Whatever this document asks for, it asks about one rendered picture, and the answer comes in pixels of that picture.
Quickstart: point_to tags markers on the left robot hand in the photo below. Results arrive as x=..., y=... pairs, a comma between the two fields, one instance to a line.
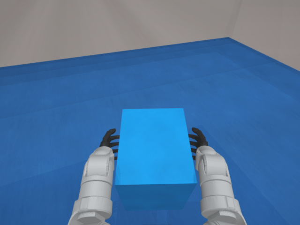
x=108, y=138

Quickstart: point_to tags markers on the carton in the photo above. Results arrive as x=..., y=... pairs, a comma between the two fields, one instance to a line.
x=155, y=168

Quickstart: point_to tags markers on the right robot forearm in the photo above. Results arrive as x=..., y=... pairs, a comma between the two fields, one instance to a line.
x=218, y=202

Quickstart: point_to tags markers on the right robot hand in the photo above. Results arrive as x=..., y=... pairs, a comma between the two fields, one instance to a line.
x=200, y=138

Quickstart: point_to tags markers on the left robot forearm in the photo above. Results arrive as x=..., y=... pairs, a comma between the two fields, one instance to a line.
x=94, y=203

